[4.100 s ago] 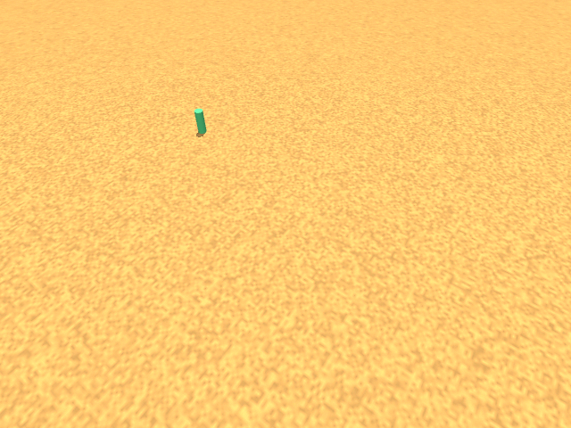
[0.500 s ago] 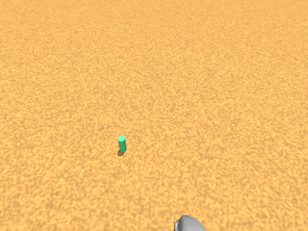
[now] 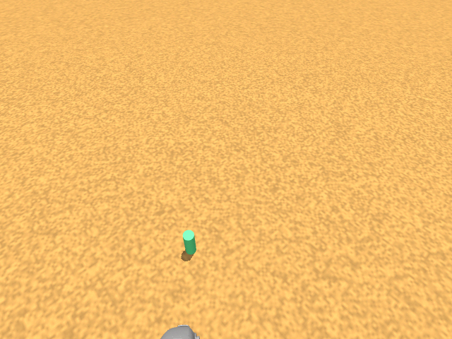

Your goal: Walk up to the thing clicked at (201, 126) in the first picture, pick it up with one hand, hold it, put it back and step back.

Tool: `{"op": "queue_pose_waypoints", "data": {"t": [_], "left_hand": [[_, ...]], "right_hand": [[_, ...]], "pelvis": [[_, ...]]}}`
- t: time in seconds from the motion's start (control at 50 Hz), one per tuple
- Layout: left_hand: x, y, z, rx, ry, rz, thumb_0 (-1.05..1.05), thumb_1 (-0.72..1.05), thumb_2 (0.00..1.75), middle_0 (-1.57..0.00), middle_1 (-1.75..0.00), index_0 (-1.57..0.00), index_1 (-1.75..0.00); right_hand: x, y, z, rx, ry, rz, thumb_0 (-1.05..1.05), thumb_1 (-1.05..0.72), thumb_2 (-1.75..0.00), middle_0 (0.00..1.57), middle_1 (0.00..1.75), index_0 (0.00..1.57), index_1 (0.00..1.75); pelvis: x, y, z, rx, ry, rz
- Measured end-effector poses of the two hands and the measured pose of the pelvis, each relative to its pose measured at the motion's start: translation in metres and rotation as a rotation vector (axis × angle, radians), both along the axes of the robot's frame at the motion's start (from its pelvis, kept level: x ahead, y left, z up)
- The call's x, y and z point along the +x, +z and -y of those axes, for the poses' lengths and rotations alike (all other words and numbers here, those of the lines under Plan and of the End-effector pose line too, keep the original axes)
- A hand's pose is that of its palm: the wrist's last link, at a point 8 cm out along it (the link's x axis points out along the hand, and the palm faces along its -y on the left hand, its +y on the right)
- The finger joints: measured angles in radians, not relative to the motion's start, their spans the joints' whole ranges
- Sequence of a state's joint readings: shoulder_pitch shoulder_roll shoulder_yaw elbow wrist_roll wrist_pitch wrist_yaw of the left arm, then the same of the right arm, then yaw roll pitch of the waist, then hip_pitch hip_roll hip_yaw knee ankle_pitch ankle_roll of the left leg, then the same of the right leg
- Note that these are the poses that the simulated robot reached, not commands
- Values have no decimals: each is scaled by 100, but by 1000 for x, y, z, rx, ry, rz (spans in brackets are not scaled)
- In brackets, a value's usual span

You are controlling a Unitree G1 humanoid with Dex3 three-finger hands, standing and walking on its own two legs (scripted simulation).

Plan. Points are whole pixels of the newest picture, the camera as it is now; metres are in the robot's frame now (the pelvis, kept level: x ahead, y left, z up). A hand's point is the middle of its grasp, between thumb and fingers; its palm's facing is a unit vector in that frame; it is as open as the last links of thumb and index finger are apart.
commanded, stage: walk up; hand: left
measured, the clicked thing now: (189, 242) +0.61 +0.18 -0.69
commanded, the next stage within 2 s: none
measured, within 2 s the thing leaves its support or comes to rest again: neither
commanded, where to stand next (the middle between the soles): +0.27 -0.01 m, yaw -1 degrees
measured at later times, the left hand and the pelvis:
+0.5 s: hand (113, 286) +0.24 +0.26 -0.13, palm faces -0.07 -0.90 -0.43, open 7.4 cm; pelvis +0.15 -0.02 -0.01, yaw -1 degrees
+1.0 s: hand (124, 272) +0.28 +0.25 -0.16, palm faces -0.03 -0.94 -0.33, open 7.4 cm; pelvis +0.20 +0.00 +0.00, yaw +0 degrees
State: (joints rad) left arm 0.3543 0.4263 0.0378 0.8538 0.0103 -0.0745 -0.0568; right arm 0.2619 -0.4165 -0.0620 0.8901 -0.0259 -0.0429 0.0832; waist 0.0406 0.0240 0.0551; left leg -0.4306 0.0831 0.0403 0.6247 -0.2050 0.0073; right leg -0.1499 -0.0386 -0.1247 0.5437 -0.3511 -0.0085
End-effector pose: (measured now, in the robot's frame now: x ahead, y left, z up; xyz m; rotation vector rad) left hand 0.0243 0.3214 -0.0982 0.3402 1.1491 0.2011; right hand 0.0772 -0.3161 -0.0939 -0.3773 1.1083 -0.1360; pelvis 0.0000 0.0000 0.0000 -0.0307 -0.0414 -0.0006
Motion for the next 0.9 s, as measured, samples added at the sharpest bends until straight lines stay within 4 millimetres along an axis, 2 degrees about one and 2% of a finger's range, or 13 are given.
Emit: {"op": "queue_pose_waypoints", "data": {"t": [0.06,0.1,0.2,0.28,0.4,0.5,0.58,0.66,0.8,0.9], "left_hand": [[17,-18,-13,-9,4,-35,1,90,90,-20,-30,-20,-30],[32,-23,-16,-15,1,-61,1,90,90,-20,-30,-20,-30],[80,-19,-15,-32,-29,-50,1,91,90,-20,-30,-20,-30],[115,-10,-11,-33,-54,-40,1,91,90,-20,-30,-20,-30],[170,4,3,13,-79,-20,1,91,90,-20,-30,-20,-30],[210,6,21,70,-77,44,1,91,90,-20,-30,-20,-30],[226,15,34,63,-69,72,1,90,90,-20,-30,-20,-30],[234,17,35,62,-72,66,1,90,90,-20,-30,-20,-30],[247,-11,19,31,-31,33,1,90,90,-20,-30,-20,-30],[251,-22,22,-17,-8,-4,1,90,90,-20,-30,-20,-30]], "right_hand": [[27,3,-6,-39,0,35,1,-90,-90,20,30,21,30],[38,7,-10,-49,-16,66,1,-90,-90,20,30,21,30],[47,20,-15,-56,-50,47,1,-90,-90,20,30,21,30],[51,19,-11,-50,-72,7,1,-90,-90,20,30,21,30],[64,-1,8,-19,-105,-59,1,-90,-90,20,30,21,30],[94,-32,22,12,-116,-96,1,-90,-90,20,30,21,30],[123,-36,19,35,-96,-94,1,-91,-90,20,30,20,30],[147,-33,15,42,-76,-82,1,-91,-90,20,30,20,30],[167,-31,6,-6,-88,-81,1,-91,-90,20,30,20,30],[181,-21,-5,-8,-84,-87,1,-90,-90,20,30,20,30]], "pelvis": [[24,-9,-12,22,0,3],[36,-9,-17,19,-2,7],[64,2,-18,28,-7,12],[87,7,-15,37,-17,12],[125,3,0,46,-21,4],[151,-11,20,37,-23,12],[163,-5,23,41,-19,14],[174,-2,22,37,-17,6],[188,-12,9,41,-9,11],[196,-7,4,20,-7,8]]}}
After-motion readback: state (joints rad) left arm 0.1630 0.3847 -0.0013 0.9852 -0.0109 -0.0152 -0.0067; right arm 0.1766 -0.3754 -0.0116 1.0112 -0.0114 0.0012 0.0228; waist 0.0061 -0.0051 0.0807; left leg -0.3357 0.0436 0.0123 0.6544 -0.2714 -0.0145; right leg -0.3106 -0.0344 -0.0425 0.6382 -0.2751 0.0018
